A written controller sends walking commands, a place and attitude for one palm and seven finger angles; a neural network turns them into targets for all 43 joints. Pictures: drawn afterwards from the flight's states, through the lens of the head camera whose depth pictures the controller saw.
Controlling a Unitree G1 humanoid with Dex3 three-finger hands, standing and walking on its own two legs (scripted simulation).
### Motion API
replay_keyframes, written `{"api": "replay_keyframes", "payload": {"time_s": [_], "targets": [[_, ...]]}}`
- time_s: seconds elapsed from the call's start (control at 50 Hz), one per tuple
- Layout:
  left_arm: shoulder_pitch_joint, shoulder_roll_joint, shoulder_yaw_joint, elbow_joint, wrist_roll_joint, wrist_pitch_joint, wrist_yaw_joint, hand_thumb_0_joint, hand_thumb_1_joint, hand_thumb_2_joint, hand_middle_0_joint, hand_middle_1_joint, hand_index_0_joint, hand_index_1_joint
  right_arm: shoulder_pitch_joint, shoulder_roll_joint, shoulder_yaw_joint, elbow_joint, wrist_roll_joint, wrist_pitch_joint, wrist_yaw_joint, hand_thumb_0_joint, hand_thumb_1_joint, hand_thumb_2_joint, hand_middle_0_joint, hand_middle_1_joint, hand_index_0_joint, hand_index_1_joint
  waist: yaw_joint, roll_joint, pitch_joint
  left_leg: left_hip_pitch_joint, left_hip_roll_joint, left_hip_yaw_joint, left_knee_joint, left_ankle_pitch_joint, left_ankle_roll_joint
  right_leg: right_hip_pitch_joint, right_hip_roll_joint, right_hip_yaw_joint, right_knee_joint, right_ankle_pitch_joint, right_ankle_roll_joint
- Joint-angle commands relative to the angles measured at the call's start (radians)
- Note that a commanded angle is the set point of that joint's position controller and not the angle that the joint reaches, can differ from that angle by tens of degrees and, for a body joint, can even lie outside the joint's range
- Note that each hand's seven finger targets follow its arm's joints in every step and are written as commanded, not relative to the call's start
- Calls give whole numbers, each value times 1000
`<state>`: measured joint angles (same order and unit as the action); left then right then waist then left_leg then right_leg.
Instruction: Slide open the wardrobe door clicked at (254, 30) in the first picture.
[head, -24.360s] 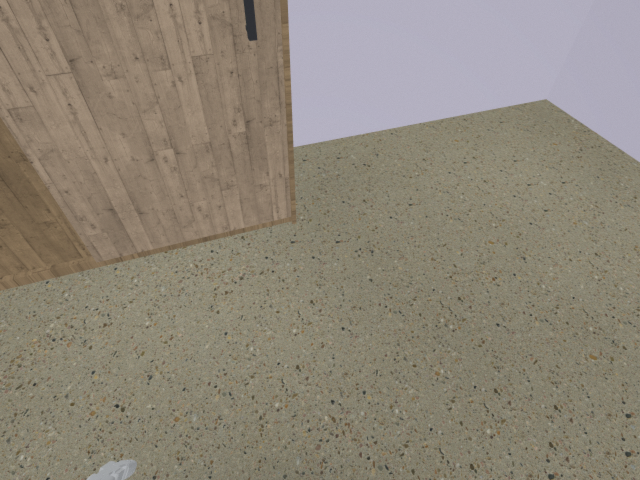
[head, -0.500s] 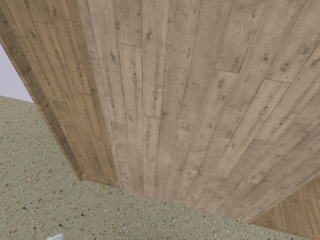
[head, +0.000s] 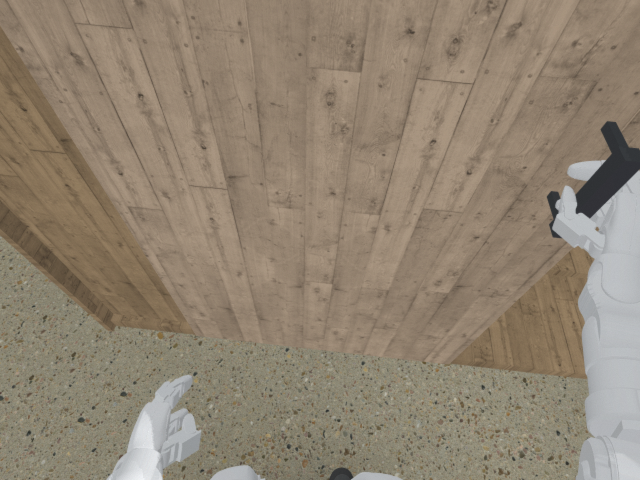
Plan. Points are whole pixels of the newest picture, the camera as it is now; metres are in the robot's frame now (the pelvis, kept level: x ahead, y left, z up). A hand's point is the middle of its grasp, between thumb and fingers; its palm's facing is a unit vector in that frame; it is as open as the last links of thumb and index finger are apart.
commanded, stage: stop walking and hold the door there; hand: right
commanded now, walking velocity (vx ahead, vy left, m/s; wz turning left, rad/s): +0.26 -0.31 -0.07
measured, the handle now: (585, 183) +0.44 -0.31 +0.12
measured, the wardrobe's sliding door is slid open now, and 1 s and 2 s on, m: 0.48 0.48 0.49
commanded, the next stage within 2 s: loosen the grip on the handle in 1.02 s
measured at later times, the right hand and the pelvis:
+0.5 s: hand (565, 219) +0.40 -0.28 +0.10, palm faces +0.15 +0.99 -0.04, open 5.6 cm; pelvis +0.00 -0.12 -0.04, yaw -3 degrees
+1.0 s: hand (565, 217) +0.40 -0.28 +0.11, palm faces +0.13 +0.99 -0.07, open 5.6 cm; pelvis +0.03 -0.13 +0.01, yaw -4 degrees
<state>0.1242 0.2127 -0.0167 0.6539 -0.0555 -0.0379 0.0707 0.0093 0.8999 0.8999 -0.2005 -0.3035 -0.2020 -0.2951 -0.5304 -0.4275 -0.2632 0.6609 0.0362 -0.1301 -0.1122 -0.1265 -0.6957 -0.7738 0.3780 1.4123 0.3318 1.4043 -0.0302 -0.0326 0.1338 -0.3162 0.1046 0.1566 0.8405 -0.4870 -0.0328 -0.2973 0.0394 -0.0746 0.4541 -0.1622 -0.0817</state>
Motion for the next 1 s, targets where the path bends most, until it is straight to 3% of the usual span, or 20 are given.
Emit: {"api": "replay_keyframes", "payload": {"time_s": [0.0,0.04,0.06,0.08,0.16,0.22,0.26,0.3,0.32,0.34,0.36,0.5,0.56,0.6,0.62,0.68,0.76,0.84,0.9,0.98], "targets": [[-32,162,39,-94,17,-43,2,0,900,900,-200,-300,-200,-300,-302,-201,-2,-229,-23,-82,33,0,-900,-900,450,1400,450,1400,-22,4,-362,367,106,-75,-563,362,57,37,-147,138,98,18,-25],[36,192,58,-75,23,-38,1,0,900,900,-200,-300,-200,-300,-288,-288,-77,-162,-5,-82,25,0,-900,-900,450,1400,450,1400,9,311,-325,506,527,-567,-621,533,251,-366,-32,128,690,-338,83],[60,218,70,-52,32,-38,4,0,900,900,-200,-300,-200,-300,-326,-283,-89,-160,8,-86,16,0,-900,-900,450,1400,450,1400,13,310,-309,424,553,-567,-591,571,275,-432,-60,217,936,-348,103],[21,187,56,-58,30,-46,3,0,900,900,-200,-300,-200,-300,-388,-161,20,-259,26,-92,23,0,-900,-900,450,1400,450,1400,25,321,-274,438,524,-504,-547,563,276,-532,-79,256,1111,-339,99],[-1,157,32,-22,37,-64,16,0,900,900,-200,-300,-200,-300,-370,-236,-56,-342,4,-116,22,0,-900,-900,450,1400,450,1400,18,160,-226,476,403,-216,-423,680,177,-674,-159,182,1071,-453,63],[-43,99,26,-57,34,-54,24,0,900,900,-200,-300,-200,-300,-364,-87,33,-484,-8,-111,34,0,-900,-900,450,1400,450,1400,6,202,-242,274,210,37,-321,717,105,-152,-115,-70,296,-213,48],[-44,95,52,-80,37,-68,38,0,900,900,-200,-300,-200,-300,-336,1,105,-667,-14,-104,36,0,-900,-900,450,1400,450,1400,36,68,-405,194,113,29,-59,623,56,251,-42,-172,33,117,65],[-27,124,72,-118,14,-89,33,0,900,900,-200,-300,-200,-300,-377,150,224,-801,-4,-116,44,0,-900,-900,450,1400,450,1400,38,-145,-506,-73,3,-40,334,87,13,527,-297,132,35,570,-23],[-6,126,71,-128,6,-104,28,0,900,900,-200,-300,-200,-300,-336,260,331,-772,6,-110,56,0,-900,-900,450,1400,450,1400,68,-66,-490,-156,-86,-105,592,-89,7,489,-420,369,-20,659,-106],[-6,128,88,-115,3,-92,21,0,900,900,-200,-300,-200,-300,-272,340,392,-734,12,-93,67,0,-900,-900,450,1400,450,1400,82,-55,-398,-258,-93,-141,729,-96,-3,376,-463,440,-46,602,-193],[-89,121,74,-94,12,-77,17,0,900,900,-200,-300,-200,-300,-312,199,289,-806,23,-88,54,0,-900,-900,450,1400,450,1400,52,-291,-448,-255,-20,-205,798,-34,-1,297,-492,534,-88,297,-228],[-76,95,43,-117,37,-42,-4,0,900,900,-200,-300,-200,-300,-458,185,315,-857,26,-64,45,0,-900,-900,450,1400,450,1400,34,-189,-450,37,-26,-197,110,-49,58,123,-442,283,-3,80,-100],[-52,81,27,-124,29,-47,-13,0,900,900,-200,-300,-200,-300,-419,128,258,-779,14,-48,47,0,-900,-900,450,1400,450,1400,21,36,-429,311,-49,-166,-365,151,56,-15,-327,163,166,-77,-14],[-49,29,3,-126,25,-59,-17,0,900,900,-200,-300,-200,-300,-382,65,215,-681,5,-21,35,0,-900,-900,450,1400,450,1400,50,449,-379,262,193,-505,-569,278,179,-150,-80,10,558,-290,100],[-55,83,17,-122,26,-69,-21,0,900,900,-200,-300,-200,-300,-332,87,211,-626,26,-7,33,0,-900,-900,450,1400,450,1400,36,469,-316,209,217,-608,-603,343,198,-183,-39,78,701,-296,101],[-47,53,-16,-79,38,-86,-14,0,900,900,-200,-300,-200,-300,-333,84,174,-653,26,-34,19,0,-900,-900,450,1400,450,1400,40,162,-331,364,201,-381,-426,872,231,-205,-81,86,652,-284,95],[-74,57,-11,-121,39,-86,7,0,900,900,-200,-300,-200,-300,-219,104,169,-644,8,-53,20,0,-900,-900,450,1400,450,1400,7,201,-420,539,99,-217,-303,1099,121,39,-35,-21,-42,-40,64],[-57,93,13,-161,6,-81,-10,0,900,900,-200,-300,-200,-300,-178,277,364,-697,18,-61,47,0,-900,-900,450,1400,450,1400,29,9,-459,179,7,-211,-204,613,31,502,-270,116,-40,822,-29],[-47,82,17,-141,45,-65,-7,0,900,900,-200,-300,-200,-300,-185,217,303,-719,1,-60,39,0,-900,-900,450,1400,450,1400,41,-183,-363,29,-35,-149,-150,71,39,479,-362,216,-89,814,-79],[-20,108,27,-149,33,-59,-9,0,900,900,-200,-300,-200,-300,-192,252,345,-716,-3,-40,44,0,-900,-900,450,1400,450,1400,35,-59,-392,138,-20,-128,-397,296,48,454,-337,145,4,705,-22]]}}
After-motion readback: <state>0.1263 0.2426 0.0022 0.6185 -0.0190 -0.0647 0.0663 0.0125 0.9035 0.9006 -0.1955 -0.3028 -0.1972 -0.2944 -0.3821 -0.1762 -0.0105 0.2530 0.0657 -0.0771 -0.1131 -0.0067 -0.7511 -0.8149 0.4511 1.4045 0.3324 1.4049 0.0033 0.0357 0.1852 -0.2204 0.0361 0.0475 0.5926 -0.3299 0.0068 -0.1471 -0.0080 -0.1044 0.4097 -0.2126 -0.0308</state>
